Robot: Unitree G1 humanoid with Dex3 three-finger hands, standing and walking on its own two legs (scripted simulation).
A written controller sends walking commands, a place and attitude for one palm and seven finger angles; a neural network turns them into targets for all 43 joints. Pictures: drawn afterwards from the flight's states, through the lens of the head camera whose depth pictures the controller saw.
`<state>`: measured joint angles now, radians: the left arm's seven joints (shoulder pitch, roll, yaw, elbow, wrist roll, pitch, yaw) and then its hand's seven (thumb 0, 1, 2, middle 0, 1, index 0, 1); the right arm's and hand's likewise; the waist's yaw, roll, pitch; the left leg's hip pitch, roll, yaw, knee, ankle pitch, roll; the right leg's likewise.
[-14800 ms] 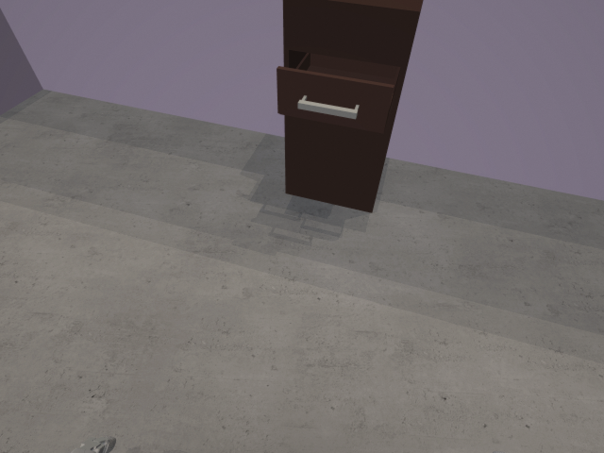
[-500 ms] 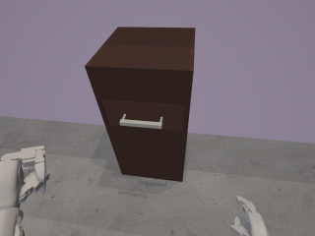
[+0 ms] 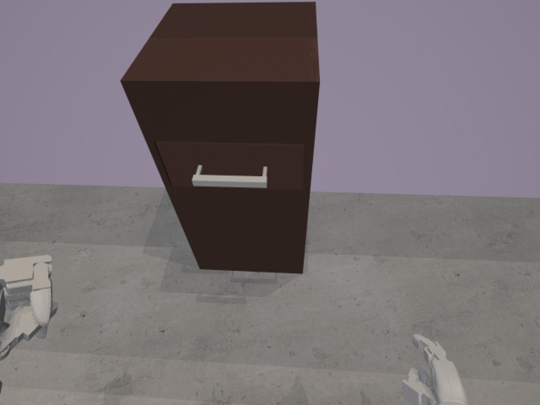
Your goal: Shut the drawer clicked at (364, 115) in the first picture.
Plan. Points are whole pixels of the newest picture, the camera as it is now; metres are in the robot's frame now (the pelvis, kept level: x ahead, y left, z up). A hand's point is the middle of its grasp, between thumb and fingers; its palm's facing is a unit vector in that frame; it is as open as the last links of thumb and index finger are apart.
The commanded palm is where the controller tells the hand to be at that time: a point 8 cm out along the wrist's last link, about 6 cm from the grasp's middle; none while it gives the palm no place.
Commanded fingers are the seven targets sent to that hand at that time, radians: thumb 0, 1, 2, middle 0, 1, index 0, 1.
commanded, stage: step back with the hand held close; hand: left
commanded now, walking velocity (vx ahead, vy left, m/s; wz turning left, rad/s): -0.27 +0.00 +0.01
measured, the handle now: (231, 175) +0.68 +0.16 -0.16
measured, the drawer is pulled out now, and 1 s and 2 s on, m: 0.00 0.00 0.00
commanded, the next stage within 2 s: stop stepping back and stand still in 0.90 s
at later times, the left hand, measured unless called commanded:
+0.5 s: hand (16, 372) +0.13 +0.24 +0.16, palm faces +0.37 -0.81 -0.46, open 3.3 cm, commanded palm +0.06 +0.28 +0.17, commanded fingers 0.00 0.90 0.90 -1.40 -1.60 -1.40 -1.60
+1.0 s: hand out of the picture +0.04 +0.26 +0.16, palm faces +0.36 -0.80 -0.48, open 3.3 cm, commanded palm -0.02 +0.29 +0.17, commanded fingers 0.00 0.90 0.90 -1.40 -1.60 -1.40 -1.60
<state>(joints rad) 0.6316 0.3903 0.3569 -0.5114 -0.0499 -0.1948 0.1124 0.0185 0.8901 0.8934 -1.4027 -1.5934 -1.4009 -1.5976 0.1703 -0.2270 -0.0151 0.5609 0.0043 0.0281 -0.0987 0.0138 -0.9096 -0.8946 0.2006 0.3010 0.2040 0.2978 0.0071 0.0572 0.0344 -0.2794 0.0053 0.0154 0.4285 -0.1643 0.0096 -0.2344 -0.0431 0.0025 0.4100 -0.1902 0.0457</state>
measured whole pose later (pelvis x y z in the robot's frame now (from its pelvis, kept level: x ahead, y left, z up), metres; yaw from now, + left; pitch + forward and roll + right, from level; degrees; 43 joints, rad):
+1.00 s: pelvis -0.15 +0.00 -0.01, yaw +2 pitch +1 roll -2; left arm 0.57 0.43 0.38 -0.56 -0.04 -0.24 0.11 0.02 0.89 0.89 -1.41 -1.59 -1.40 -1.60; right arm 0.08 -0.18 0.00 0.56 -0.02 -0.08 -0.06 0.01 -0.91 -0.89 0.20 0.30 0.21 0.30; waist 0.03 0.00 0.04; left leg -0.42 0.02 0.06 0.39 0.00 0.06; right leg -0.34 0.09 0.04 0.79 -0.45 0.01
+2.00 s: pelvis -0.22 +0.00 -0.01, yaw +1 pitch -1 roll +0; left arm 0.23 0.29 0.04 0.58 0.04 0.03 0.00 0.01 0.91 0.89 -1.26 -1.46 -1.26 -1.46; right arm 0.10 -0.28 0.00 0.84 -0.03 -0.02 0.01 0.01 -0.91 -0.89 0.20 0.30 0.21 0.30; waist -0.02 0.03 0.01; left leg -0.38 -0.01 -0.01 0.58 -0.19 0.01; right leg -0.29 0.02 -0.03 0.61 -0.31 -0.02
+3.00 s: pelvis -0.19 -0.01 +0.00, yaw +0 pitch -2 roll +0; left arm 0.15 0.24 0.02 1.12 0.02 -0.01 0.01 0.01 0.91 0.89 -0.20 -0.30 -0.20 -0.30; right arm 0.16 -0.26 -0.01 1.12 -0.03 0.00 -0.02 0.00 -0.91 -0.89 0.20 0.30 0.20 0.30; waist -0.01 0.02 0.05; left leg -0.19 0.01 -0.01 0.36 -0.13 -0.01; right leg -0.09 0.04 -0.02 0.36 -0.23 -0.04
